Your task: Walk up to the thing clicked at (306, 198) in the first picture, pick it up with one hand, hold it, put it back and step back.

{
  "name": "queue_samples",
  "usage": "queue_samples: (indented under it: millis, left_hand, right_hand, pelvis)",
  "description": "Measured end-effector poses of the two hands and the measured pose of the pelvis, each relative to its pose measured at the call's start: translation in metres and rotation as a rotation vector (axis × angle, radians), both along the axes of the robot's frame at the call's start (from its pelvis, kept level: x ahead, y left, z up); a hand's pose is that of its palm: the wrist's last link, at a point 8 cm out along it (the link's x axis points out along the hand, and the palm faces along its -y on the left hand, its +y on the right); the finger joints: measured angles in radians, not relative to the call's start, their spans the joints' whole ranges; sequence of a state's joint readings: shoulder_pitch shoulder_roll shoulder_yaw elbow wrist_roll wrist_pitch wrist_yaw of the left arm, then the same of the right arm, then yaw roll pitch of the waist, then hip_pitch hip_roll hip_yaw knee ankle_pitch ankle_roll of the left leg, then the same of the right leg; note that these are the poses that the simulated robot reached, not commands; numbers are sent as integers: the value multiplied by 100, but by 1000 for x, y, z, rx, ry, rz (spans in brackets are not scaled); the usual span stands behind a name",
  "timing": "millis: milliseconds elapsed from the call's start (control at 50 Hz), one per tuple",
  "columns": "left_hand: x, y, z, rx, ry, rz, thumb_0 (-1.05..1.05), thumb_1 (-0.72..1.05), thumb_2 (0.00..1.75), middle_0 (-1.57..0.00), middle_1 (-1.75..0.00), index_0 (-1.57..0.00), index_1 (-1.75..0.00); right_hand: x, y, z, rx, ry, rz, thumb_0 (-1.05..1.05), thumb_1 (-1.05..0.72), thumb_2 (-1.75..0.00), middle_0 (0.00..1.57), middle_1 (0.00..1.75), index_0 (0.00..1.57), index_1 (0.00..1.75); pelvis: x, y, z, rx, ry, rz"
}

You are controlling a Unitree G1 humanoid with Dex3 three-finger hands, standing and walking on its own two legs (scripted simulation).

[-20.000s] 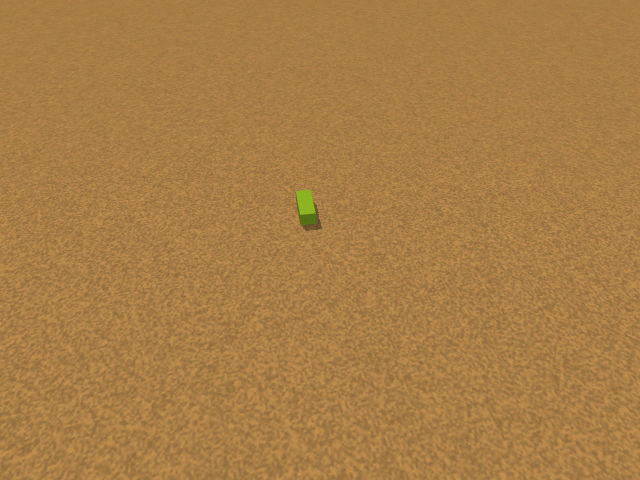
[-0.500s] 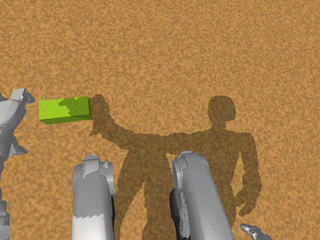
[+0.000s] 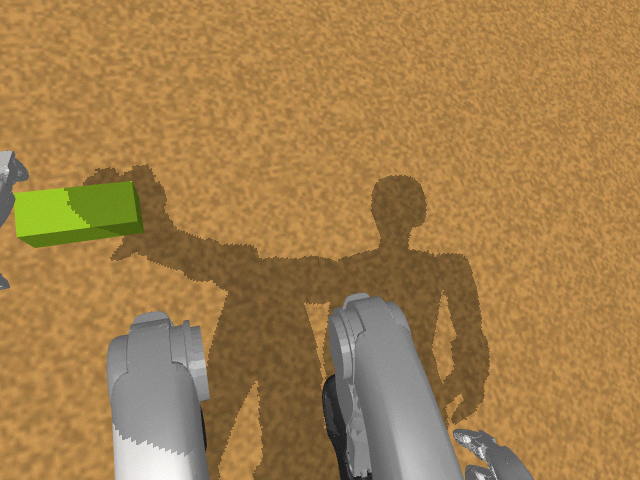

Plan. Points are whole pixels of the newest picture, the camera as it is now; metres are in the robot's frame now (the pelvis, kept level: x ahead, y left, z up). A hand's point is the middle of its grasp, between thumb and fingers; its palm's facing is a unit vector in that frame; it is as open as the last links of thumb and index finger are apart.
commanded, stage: rise first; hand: left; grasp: from above
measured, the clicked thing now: (83, 214) +0.50 +0.31 -0.31
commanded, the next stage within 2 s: none
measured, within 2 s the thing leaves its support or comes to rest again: neither
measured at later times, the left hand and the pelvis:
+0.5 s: hand (11, 227) +0.44 +0.35 -0.18, palm faces -0.44 -0.10 -0.89, open 14.2 cm; pelvis +0.00 +0.00 -0.01, yaw -1 degrees
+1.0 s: hand (18, 222) +0.45 +0.35 -0.19, palm faces -0.43 -0.10 -0.90, open 14.2 cm; pelvis +0.00 +0.00 -0.02, yaw -2 degrees
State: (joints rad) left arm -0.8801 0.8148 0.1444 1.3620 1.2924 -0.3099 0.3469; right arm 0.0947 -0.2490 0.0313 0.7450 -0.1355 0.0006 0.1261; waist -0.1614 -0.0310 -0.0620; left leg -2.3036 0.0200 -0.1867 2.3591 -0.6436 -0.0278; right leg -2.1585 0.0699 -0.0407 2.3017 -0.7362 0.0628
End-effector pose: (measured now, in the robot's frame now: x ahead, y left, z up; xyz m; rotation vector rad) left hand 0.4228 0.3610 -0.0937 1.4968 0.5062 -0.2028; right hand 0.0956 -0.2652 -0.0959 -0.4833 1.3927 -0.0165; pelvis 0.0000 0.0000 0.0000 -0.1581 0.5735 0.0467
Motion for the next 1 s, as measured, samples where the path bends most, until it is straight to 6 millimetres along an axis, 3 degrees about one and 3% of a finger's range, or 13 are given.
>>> queue_samples:
  millis: [500, 1000]
  left_hand:
    - [23, -8, -29, -9, 12, 25, 0, -53, 100, -8, -102, -8, -102]
    - [33, -10, -41, -13, 2, 20, 0, -54, 101, -9, -102, -8, -103]
  right_hand:
    - [-26, -4, -10, -6, 84, -14, 0, -91, -90, 20, 30, 21, 30]
    - [-17, -3, -13, -17, 65, 17, 0, -91, -90, 20, 30, 20, 30]
  pelvis:
    - [4, -1, -15, -8, -2, -19]
    - [5, -1, -23, -19, -14, -26]
